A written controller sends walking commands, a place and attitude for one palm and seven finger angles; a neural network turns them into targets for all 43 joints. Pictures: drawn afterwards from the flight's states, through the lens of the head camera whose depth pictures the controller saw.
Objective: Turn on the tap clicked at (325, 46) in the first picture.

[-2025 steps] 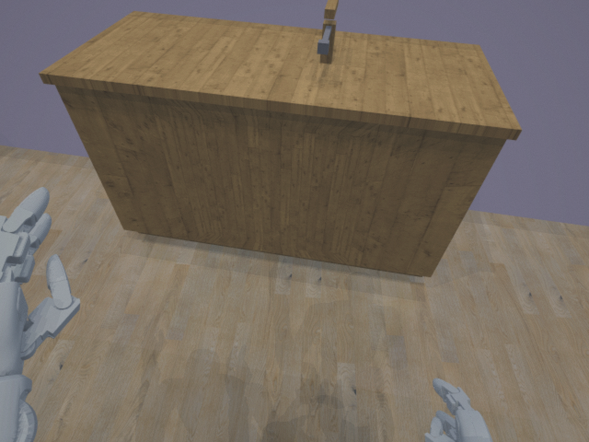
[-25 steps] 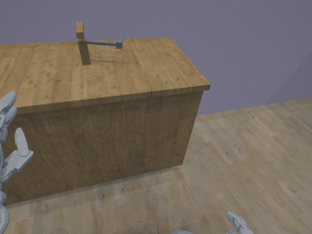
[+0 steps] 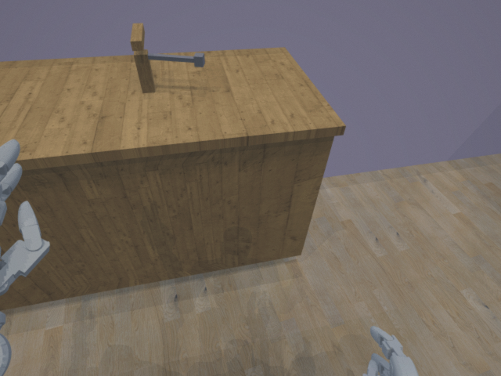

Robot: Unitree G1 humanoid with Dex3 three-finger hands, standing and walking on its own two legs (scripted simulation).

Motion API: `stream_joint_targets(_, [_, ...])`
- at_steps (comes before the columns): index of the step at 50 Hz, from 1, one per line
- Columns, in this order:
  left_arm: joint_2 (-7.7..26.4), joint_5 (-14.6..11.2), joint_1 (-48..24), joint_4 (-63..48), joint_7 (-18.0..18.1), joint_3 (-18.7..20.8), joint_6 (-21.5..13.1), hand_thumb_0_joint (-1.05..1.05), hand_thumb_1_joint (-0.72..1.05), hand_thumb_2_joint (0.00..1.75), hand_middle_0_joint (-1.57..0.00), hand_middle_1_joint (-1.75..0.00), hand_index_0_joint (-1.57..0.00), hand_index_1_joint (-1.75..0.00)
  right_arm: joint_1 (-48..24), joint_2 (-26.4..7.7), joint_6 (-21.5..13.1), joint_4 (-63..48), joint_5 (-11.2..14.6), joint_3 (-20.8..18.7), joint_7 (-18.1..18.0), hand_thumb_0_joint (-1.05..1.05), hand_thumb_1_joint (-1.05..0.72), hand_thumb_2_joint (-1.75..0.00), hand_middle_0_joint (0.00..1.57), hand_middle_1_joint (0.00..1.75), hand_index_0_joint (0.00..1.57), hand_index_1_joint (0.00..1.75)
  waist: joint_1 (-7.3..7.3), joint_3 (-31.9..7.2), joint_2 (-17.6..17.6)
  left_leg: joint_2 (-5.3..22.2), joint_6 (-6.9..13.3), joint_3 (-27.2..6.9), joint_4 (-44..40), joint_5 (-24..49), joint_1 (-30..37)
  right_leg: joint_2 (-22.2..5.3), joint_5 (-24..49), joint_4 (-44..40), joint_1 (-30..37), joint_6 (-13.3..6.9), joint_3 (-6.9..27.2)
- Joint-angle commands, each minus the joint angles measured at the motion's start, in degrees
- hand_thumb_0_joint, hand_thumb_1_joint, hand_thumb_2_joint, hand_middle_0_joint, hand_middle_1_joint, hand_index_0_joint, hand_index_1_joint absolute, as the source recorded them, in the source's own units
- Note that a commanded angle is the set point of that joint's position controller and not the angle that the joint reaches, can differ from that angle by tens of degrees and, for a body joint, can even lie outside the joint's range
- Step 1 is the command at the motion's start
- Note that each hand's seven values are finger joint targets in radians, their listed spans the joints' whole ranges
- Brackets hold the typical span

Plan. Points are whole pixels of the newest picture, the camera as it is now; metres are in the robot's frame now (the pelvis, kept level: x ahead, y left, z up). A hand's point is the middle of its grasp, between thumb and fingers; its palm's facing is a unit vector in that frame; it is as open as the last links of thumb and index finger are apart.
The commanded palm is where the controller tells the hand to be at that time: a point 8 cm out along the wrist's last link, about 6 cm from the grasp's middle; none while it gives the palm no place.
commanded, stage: stand and check the lever's angle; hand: left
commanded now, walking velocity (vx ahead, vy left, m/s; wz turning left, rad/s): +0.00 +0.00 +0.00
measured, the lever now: (199, 59) +0.87 +0.17 +0.12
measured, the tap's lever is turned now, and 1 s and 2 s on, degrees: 73 73 73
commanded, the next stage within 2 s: stand and wait in 0.14 s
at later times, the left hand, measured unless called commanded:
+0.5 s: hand (69, 228) +0.25 +0.23 +0.18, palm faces +0.40 -0.85 -0.35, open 7.4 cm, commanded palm +0.19 +0.28 +0.19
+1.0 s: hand (64, 224) +0.26 +0.24 +0.17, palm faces +0.39 -0.85 -0.35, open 7.4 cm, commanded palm +0.20 +0.29 +0.19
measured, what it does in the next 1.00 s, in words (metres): stands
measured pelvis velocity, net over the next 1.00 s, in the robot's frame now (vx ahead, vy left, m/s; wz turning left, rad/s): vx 0.04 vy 0.01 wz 0.00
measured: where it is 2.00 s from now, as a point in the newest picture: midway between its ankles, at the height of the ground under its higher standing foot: outside the picture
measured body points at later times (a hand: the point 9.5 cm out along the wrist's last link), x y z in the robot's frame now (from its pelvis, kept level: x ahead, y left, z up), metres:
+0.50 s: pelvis +0.04 +0.00 +0.01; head +0.04 +0.00 +0.46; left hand +0.22 +0.28 +0.19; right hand +0.22 -0.23 -0.07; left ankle +0.03 +0.12 -0.73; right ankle +0.06 -0.11 -0.73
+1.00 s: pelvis +0.04 +0.01 +0.01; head +0.05 +0.00 +0.46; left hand +0.23 +0.29 +0.19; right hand +0.22 -0.23 -0.07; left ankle +0.03 +0.12 -0.73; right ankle +0.06 -0.11 -0.73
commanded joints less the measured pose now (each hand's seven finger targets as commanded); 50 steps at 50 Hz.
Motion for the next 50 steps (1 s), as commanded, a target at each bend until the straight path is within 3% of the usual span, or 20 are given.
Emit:
stream_joint_targets(1, [5.6,0.3,-1.1,-5.8,-0.4,2.8,-2.8,0.0,0.9,0.9,-0.2,-0.3,-0.2,-0.3,-7.1,-8.1,-0.8,-9.4,0.0,-2.3,-0.4,0.0,-0.9,-0.9,0.2,0.3,0.2,0.3,1.91,1.1,-3.8,1.6,2.8,-2.1,3.9,-11.6,-12.9,-7.2,4.5,-27.8,14.3,-3.5,10.3])
stream_joint_targets(2, [7.2,0.0,-2.5,-7.4,-0.5,4.0,-2.9,0.0,0.9,0.9,-0.2,-0.3,-0.2,-0.3,-7.4,-7.7,-0.5,-9.8,0.0,-2.4,-0.3,0.0,-0.9,-0.9,0.2,0.3,0.2,0.3,1.52,0.1,-9.8,-1.2,1.5,-0.4,13.8,-9.5,-12.6,-15.3,-0.1,-33.4,11.2,-7.5,22.9])
stream_joint_targets(3, [7.3,-0.2,-5.3,-9.9,-0.5,3.6,-3.2,0.0,0.9,0.9,-0.2,-0.3,-0.2,-0.3,-6.7,-6.7,-0.7,-8.9,0.2,-2.5,0.1,0.0,-0.9,-0.9,0.2,0.3,0.2,0.3,1.67,-1.6,-12.2,-1.0,1.1,-1.6,18.5,-8.1,-10.5,-18.4,-3.7,-34.9,8.2,-9.6,26.5])
stream_joint_targets(4, [7.3,-0.4,-5.8,-11.6,-0.4,3.5,-3.1,0.0,0.9,0.9,-0.2,-0.3,-0.2,-0.3,-6.5,-7.6,-0.7,-8.9,0.3,-3.0,0.3,0.0,-0.9,-0.9,0.2,0.3,0.2,0.3,1.32,-1.6,-11.1,0.1,1.0,-3.2,17.8,-6.1,-8.3,-17.9,-0.4,-33.8,6.9,-10.6,24.9])
stream_joint_targets(5, [8.6,-0.4,-6.9,-13.6,-0.2,4.5,-2.8,0.0,0.9,0.9,-0.2,-0.3,-0.2,-0.3,-7.5,-7.4,-0.6,-9.0,0.4,-2.6,0.3,0.0,-0.9,-0.9,0.2,0.3,0.2,0.3,0.96,-1.7,-7.0,1.9,1.4,-4.4,11.5,-5.7,-4.3,-17.5,2.8,-30.3,4.6,-10.2,21.4])
stream_joint_targets(6, [8.5,-0.1,-7.0,-15.0,0.3,4.4,-2.9,0.0,0.9,0.9,-0.2,-0.3,-0.2,-0.3,-7.2,-6.7,-0.3,-8.5,0.1,-2.1,-0.1,0.0,-0.9,-0.9,0.2,0.3,0.2,0.3,0.55,-2.7,-4.8,2.8,2.1,-4.5,2.2,-4.1,2.0,-16.2,2.7,-26.5,2.1,-8.5,16.8])
stream_joint_targets(7, [8.0,0.1,-5.5,-14.6,0.8,4.4,-3.1,0.0,0.9,0.9,-0.2,-0.3,-0.2,-0.3,-7.5,-6.4,-0.1,-8.2,-0.4,-1.7,-0.7,0.0,-0.9,-0.9,0.2,0.3,0.2,0.3,0.28,-3.4,-0.9,1.5,2.2,-2.9,-5.1,-1.6,7.2,-11.9,0.6,-23.0,0.3,-6.1,11.9])
stream_joint_targets(8, [7.3,-0.1,-5.1,-15.2,1.3,3.9,-3.5,0.0,0.9,0.9,-0.2,-0.3,-0.2,-0.3,-8.3,-7.2,-0.1,-8.9,-0.7,-1.8,-1.2,0.0,-0.9,-0.9,0.2,0.3,0.2,0.3,0.81,-3.5,5.0,3.4,3.0,-5.6,-11.3,-2.8,8.0,-7.4,-0.4,-18.9,0.6,-4.0,8.1])
stream_joint_targets(9, [7.0,0.0,-5.3,-15.8,1.7,3.9,-3.8,0.0,0.9,0.9,-0.2,-0.3,-0.2,-0.3,-8.8,-8.2,-0.3,-9.7,-0.7,-2.2,-1.6,0.0,-0.9,-0.9,0.2,0.3,0.2,0.3,1.68,-3.4,10.8,7.5,4.7,-11.7,-15.3,-3.6,6.6,-3.0,2.5,-15.1,1.7,-1.9,4.8])
stream_joint_targets(10, [7.0,-0.1,-4.4,-13.8,1.9,3.7,-3.5,0.0,0.9,0.9,-0.2,-0.3,-0.2,-0.3,-8.4,-8.7,-0.3,-10.3,-0.1,-2.4,-1.9,0.0,-0.9,-0.9,0.2,0.3,0.2,0.3,1.89,-2.7,12.8,9.9,5.5,-15.0,-18.2,-7.1,3.0,-1.1,3.8,-13.0,3.8,-0.4,2.0])
stream_joint_targets(11, [6.9,0.5,-4.2,-12.0,1.9,3.8,-3.3,0.0,0.9,0.9,-0.2,-0.3,-0.2,-0.3,-8.6,-7.1,-0.3,-9.4,0.1,-1.7,-1.9,0.0,-0.9,-0.9,0.2,0.3,0.2,0.3,2.06,-1.9,11.5,9.5,5.4,-15.3,-20.4,-12.0,-0.7,-0.7,4.2,-13.1,6.9,0.1,1.8])
stream_joint_targets(12, [6.3,0.8,-4.7,-10.6,1.9,3.5,-3.1,0.0,0.9,0.9,-0.2,-0.3,-0.2,-0.3,-9.1,-7.1,-0.5,-9.7,0.1,-1.6,-1.9,0.0,-0.9,-0.9,0.2,0.3,0.2,0.3,2.28,0.2,9.1,8.5,5.1,-13.9,-19.9,-12.0,-3.4,-0.9,6.4,-15.3,8.8,0.2,2.0])
stream_joint_targets(15, [5.1,0.7,-4.9,-8.1,1.3,2.1,-3.4,0.0,0.9,0.9,-0.2,-0.3,-0.2,-0.3,-9.0,-7.4,-1.1,-9.6,-0.2,-1.9,-1.6,0.0,-0.9,-0.9,0.2,0.3,0.2,0.3,1.96,-0.4,1.9,3.5,3.0,-6.8,-11.5,-1.1,-0.6,-3.9,11.6,-22.9,10.1,-1.4,6.5])
stream_joint_targets(17, [5.2,0.2,-4.3,-8.7,1.1,2.1,-3.5,0.0,0.9,0.9,-0.2,-0.3,-0.2,-0.3,-8.1,-7.7,-1.2,-9.4,-0.2,-2.4,-1.1,0.0,-0.9,-0.9,0.2,0.3,0.2,0.3,1.74,-4.0,-2.0,2.6,2.2,-4.4,-7.2,5.3,3.1,-6.5,15.3,-24.6,11.4,-2.5,9.4])
stream_joint_targets(19, [5.2,-0.1,-3.9,-10.5,1.1,2.0,-3.5,0.0,0.9,0.9,-0.2,-0.3,-0.2,-0.3,-8.3,-7.9,-1.0,-9.8,-0.3,-2.5,-0.8,0.0,-0.9,-0.9,0.2,0.3,0.2,0.3,1.65,-6.1,0.8,2.8,1.8,-4.0,-7.6,9.8,5.7,-6.9,20.1,-23.2,12.6,-2.8,8.9])
stream_joint_targets(20, [5.1,-0.1,-3.1,-10.6,1.1,1.9,-3.4,0.0,0.9,0.9,-0.2,-0.3,-0.2,-0.3,-8.8,-8.0,-1.0,-10.1,-0.2,-2.4,-0.8,0.0,-0.9,-0.9,0.2,0.3,0.2,0.3,1.72,-5.9,4.3,3.3,1.8,-4.4,-8.7,11.6,6.3,-6.4,21.6,-22.3,12.5,-2.7,8.1])
stream_joint_targets(23, [6.0,-0.4,-1.5,-11.0,1.3,3.2,-3.5,0.0,0.9,0.9,-0.2,-0.3,-0.2,-0.3,-9.0,-7.9,-0.1,-10.8,-0.1,-2.4,-0.8,0.0,-0.9,-0.9,0.2,0.3,0.2,0.3,2.14,-7.1,2.7,4.5,1.8,-5.2,-9.9,17.6,7.0,-4.7,25.6,-20.4,14.6,-1.7,5.1])
stream_joint_targets(27, [6.3,-0.7,-0.6,-10.9,1.2,3.7,-3.6,0.0,0.9,0.9,-0.2,-0.3,-0.2,-0.3,-9.3,-7.8,1.0,-11.5,0.0,-2.4,-0.9,0.0,-0.9,-0.9,0.2,0.3,0.2,0.3,2.18,-6.7,4.1,4.7,1.5,-4.7,-10.2,20.4,7.8,-4.4,27.6,-20.4,14.6,-1.6,4.7])
stream_joint_targets(34, [5.7,-0.9,-1.6,-9.4,0.9,2.8,-3.3,0.0,0.9,0.9,-0.2,-0.3,-0.2,-0.3,-9.0,-8.2,1.7,-11.8,0.0,-2.5,-1.1,0.0,-0.9,-0.9,0.2,0.3,0.2,0.3,2.09,-5.9,2.5,4.3,1.4,-4.1,-10.8,16.2,7.2,-4.5,25.7,-22.2,14.5,-1.5,5.6])
stream_joint_targets(50, [5.7,-0.7,-1.8,-8.2,1.0,2.6,-2.9,0.0,0.9,0.9,-0.2,-0.3,-0.2,-0.3,-9.5,-8.2,1.8,-11.7,-0.3,-2.2,-1.3,0.0,-0.9,-0.9,0.2,0.3,0.2,0.3,2.23,-4.7,3.5,3.9,1.4,-4.2,-13.0,12.0,6.2,-4.2,21.8,-24.0,13.8,-1.5,5.4])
